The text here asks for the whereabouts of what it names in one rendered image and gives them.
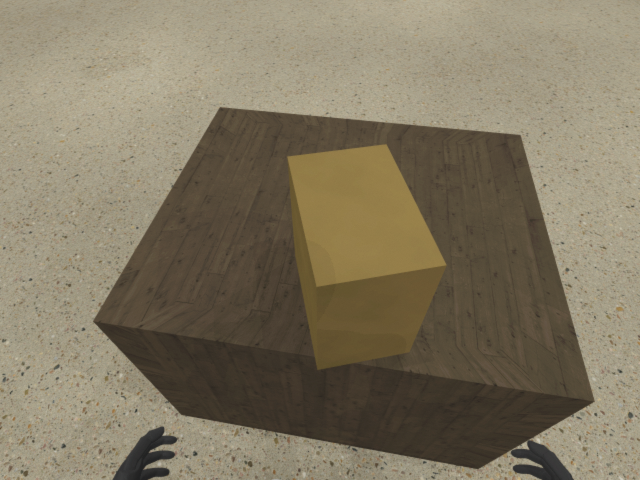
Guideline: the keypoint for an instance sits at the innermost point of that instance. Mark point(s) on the carton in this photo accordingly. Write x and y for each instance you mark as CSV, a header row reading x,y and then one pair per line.
x,y
367,262

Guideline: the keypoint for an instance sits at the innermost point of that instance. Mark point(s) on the right robot hand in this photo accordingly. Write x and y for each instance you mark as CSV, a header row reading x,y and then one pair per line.
x,y
552,469

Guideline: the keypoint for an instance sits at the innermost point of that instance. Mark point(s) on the pedestal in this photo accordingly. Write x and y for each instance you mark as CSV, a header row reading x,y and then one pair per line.
x,y
210,307

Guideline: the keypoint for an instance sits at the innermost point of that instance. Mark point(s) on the left robot hand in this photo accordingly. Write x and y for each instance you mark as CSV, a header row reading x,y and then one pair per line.
x,y
139,457

